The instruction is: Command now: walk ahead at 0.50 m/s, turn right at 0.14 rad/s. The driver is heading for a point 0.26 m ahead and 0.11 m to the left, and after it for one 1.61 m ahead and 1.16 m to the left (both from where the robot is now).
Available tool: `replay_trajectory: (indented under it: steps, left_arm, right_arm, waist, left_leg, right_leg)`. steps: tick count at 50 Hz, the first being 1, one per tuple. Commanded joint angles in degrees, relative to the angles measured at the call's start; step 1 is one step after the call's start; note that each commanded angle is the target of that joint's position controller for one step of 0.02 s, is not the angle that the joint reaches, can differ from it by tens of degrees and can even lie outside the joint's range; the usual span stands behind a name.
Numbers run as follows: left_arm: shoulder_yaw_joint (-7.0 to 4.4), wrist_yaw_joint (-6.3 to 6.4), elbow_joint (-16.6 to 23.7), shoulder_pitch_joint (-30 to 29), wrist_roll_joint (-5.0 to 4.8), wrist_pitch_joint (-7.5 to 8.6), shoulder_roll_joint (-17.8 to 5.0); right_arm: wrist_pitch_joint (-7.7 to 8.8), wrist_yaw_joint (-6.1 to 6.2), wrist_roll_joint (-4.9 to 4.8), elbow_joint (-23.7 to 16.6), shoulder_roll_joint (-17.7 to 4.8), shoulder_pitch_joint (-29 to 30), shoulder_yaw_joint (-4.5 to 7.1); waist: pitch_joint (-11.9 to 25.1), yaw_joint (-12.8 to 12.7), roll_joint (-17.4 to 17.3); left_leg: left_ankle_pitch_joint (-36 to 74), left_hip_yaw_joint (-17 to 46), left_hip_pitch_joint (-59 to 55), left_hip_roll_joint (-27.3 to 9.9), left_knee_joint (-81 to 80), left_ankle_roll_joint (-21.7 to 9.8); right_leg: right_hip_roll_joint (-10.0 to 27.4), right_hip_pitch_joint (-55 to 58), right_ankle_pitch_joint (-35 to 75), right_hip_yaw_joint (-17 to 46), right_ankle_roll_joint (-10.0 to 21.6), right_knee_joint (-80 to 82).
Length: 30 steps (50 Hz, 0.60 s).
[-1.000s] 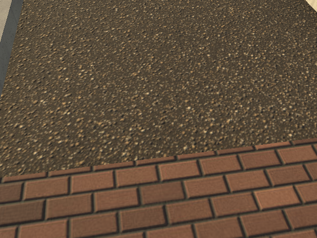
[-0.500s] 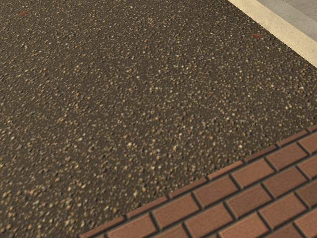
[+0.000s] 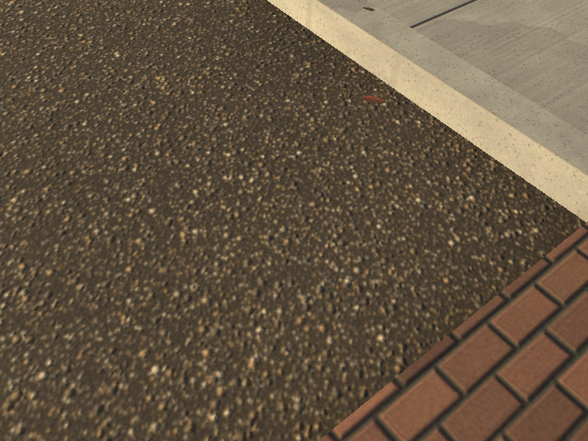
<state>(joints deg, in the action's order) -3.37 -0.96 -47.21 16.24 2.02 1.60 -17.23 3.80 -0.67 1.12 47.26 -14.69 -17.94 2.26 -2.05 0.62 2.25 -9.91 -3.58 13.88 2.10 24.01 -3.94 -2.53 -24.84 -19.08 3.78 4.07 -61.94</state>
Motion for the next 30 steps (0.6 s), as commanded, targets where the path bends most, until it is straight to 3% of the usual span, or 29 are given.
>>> replay_trajectory:
  steps: [1, 4, 7, 10, 12, 14, 15, 16, 17, 18, 19, 20, 21, 22, 24, 26, 27, 30]
  left_arm:
    - [-0.18, -0.26, 2.4, 1.76, 0.12, -0.57, -2.38]
    - [0.82, -0.72, 5.32, -7.18, 0.4, -0.63, -1.22]
    - [1.96, -0.54, 5.79, -11.03, -0.3, -0.07, 0.91]
    - [2.15, 0.4, 6.31, -13.51, -0.86, 0.59, 0.25]
    - [1.87, 1.01, 6.4, -12.73, -0.85, 1.0, -0.85]
    - [1.13, 1.53, 4.92, -6.64, -0.61, 2.09, -2.32]
    - [0.35, 2.1, 4.21, -1.68, 0.06, 2.95, -5.11]
    - [-0.41, 2.51, 5.03, 3.47, 0.65, 3.15, -9.34]
    - [-1.44, 1.16, 5.88, 4.75, 1.17, 4.5, -11.35]
    - [-1.92, 1.43, 5.85, 1.2, 2.55, 5.64, -7.1]
    - [-1.48, 2.02, 7.1, -5.75, 0.42, 5.63, -4.92]
    - [-0.8, 2.92, 8.92, -10.18, -0.92, 5.43, -1.6]
    - [-0.29, 3.51, 8.59, -10.24, -1.45, 5.55, -0.68]
    - [-0.75, 3.98, 9.69, -10.92, -0.75, 5.46, -1.01]
    - [-1.4, 4.4, 11.07, -10.93, 1.34, 5.61, -1.5]
    - [-2.6, 4.0, 11.23, -9.76, 1.04, 5.54, -3.65]
    - [-3.24, 3.96, 11.49, -8.78, 0.84, 5.4, -4.83]
    - [-4.27, 3.57, 11.68, -6.33, 1.08, 5.34, -5.68]
  right_arm:
    - [1.85, -0.36, -0.83, -1.46, -6.27, -3.12, 1.37]
    - [1.36, -0.57, -1.42, 0.22, -5.8, -6.19, 1.19]
    - [1.02, -0.17, -1.3, 1.34, -6.31, -7.84, 1.22]
    - [0.2, 0.17, -1.35, 2.2, -7.29, -9.81, 1.37]
    - [-0.57, 0.55, -1.31, 1.76, -7.55, -9.08, 1.6]
    - [-1.36, 1.38, -1.97, 0.54, -8.6, -6.99, 2.12]
    - [-1.29, 1.49, -2.5, -0.55, -7.17, -7.15, 1.84]
    - [-1.2, 1.87, -2.89, -3.2, -3.88, -9.34, 1.25]
    - [2.17, -1.38, 4.03, -3.34, 5.18, -20.16, -1.99]
    - [2.36, -1.66, 3.4, -2.67, -6.04, -9.1, 1.47]
    - [1.68, -0.09, 2.92, -1.68, -5.42, -8.59, 1.35]
    - [0.99, 1.36, 2.85, -1.53, -5.09, -9.34, 1.53]
    - [0.86, 1.88, 3.42, -2.03, -2.93, -8.89, 0.88]
    - [0.77, 1.36, 3.57, -2.4, -2.49, -7.96, 0.35]
    - [0.82, -0.93, 2.49, -2.7, -0.97, -8.4, -0.11]
    - [0.98, -2.32, 2.24, -4.07, -2.94, -5.94, 0.51]
    - [0.6, -2.75, 2.81, -5.24, -2.56, -4.42, 0.34]
    - [-0.64, -2.78, 3.47, -8.02, -2.47, -1.14, -0.16]
  waist:
    - [1.9, -1.25, -6.76]
    - [-0.35, 0.01, -6.49]
    - [-1.19, 0.42, -6.85]
    - [0.04, 1.35, -8.63]
    - [0.67, 0.85, -9.63]
    - [2.78, -1.87, -8.03]
    - [7.14, -3.28, -4.1]
    - [15.38, -3.57, 5.53]
    - [31.33, -1.81, 24.29]
    - [8.58, -4.67, 8.51]
    - [5.76, -1.44, 2.21]
    - [5.93, 0.83, 0.56]
    - [4.47, 2.24, 3.04]
    - [4.46, 2.35, 2.17]
    - [5.79, 1.46, -0.94]
    - [5.17, 0.8, 0.26]
    - [5.15, 0.24, 0.21]
    - [4.28, -1.27, 0.8]
  left_leg:
    - [9.75, 16.1, -7.91, -14.93, -13.65, -7.46]
    - [9.96, 14.12, -7.84, -13.16, -15.58, -8.01]
    - [29.42, 9.78, -5.3, -10.91, -11.17, -6.7]
    - [37.27, 9.66, -5.91, -10.17, -6.13, -5.51]
    - [36.29, 12.02, -7.53, -10.1, -2.16, -4.75]
    - [32.06, 14.5, -7.6, -9.18, 4.32, -2.9]
    - [24.36, 13.14, -3.83, -6.43, 13.32, -1.44]
    - [-3.6, 8.9, 4.48, -1.88, 27.77, -0.12]
    - [-30.35, 12.12, 16.8, 2.8, 35.18, 3.16]
    - [-25.88, 12.13, 25.16, -1.01, 45.09, 3.47]
    - [-20.69, 9.87, 22.83, -3.29, 45.19, 3.68]
    - [-19.67, 8.62, 18.61, -4.95, 43.12, 5.42]
    - [-16.54, 9.63, 14.93, -6.66, 41.62, 5.8]
    - [-14.52, 8.35, 13.21, -6.56, 43.73, 6.84]
    - [-9.0, 7.21, 13.87, -6.0, 43.48, 7.74]
    - [-6.72, 5.61, 14.66, -6.51, 39.9, 8.48]
    - [-6.81, 4.27, 14.2, -7.02, 37.66, 8.77]
    - [-7.46, 4.39, 15.88, -8.59, 32.38, 8.32]
  right_leg:
    - [3.19, -8.68, 3.7, 0.75, -1.08, 2.43]
    - [5.92, -11.98, 10.26, -2.78, -3.02, 11.37]
    - [3.79, -5.77, 14.75, -5.35, -4.36, 21.27]
    - [1.36, -1.04, 17.66, -5.99, -4.11, 26.04]
    - [0.76, 1.35, 16.42, -4.85, -3.29, 29.53]
    - [0.76, 9.65, 20.12, -3.47, -1.61, 37.25]
    - [6.63, 19.54, 31.61, 0.62, 0.34, 37.29]
    - [21.98, 32.03, 55.41, 11.53, 3.98, 32.82]
    - [32.48, 44.19, 42.05, 29.91, 24.52, 41.71]
    - [26.72, 28.95, 16.99, 26.34, 18.6, 46.13]
    - [23.48, 20.31, 4.93, 17.28, 13.6, 49.69]
    - [21.41, 15.95, 4.71, 13.13, 10.91, 52.36]
    - [19.54, 11.72, 11.72, 8.92, 10.13, 53.3]
    - [19.17, 9.71, 16.1, 6.21, 10.55, 53.94]
    - [16.57, 10.64, 19.5, -0.47, 11.28, 53.4]
    - [15.75, 11.3, 20.26, -4.62, 11.76, 53.61]
    - [15.61, 11.54, 19.9, -6.18, 11.91, 53.46]
    - [19.41, 15.54, 18.9, -4.48, 13.53, 53.56]
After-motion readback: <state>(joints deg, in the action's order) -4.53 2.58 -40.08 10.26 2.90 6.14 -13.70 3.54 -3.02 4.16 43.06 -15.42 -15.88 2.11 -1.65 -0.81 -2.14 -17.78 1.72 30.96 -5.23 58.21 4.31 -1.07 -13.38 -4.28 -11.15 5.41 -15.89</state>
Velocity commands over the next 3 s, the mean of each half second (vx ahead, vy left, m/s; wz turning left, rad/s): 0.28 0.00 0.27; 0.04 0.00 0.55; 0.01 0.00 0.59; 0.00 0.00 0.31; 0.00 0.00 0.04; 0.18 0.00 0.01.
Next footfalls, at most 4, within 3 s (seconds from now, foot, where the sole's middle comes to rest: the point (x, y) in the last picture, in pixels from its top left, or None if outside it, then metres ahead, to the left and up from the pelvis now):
0.30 right None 0.30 -0.11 -0.78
0.86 left None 0.17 0.11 -0.78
1.40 right None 0.30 -0.09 -0.78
1.84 left None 0.09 0.05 -0.78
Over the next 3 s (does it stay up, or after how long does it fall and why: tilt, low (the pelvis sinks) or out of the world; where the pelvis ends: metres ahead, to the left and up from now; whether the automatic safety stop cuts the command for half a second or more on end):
stays up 0.22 0.04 -0.01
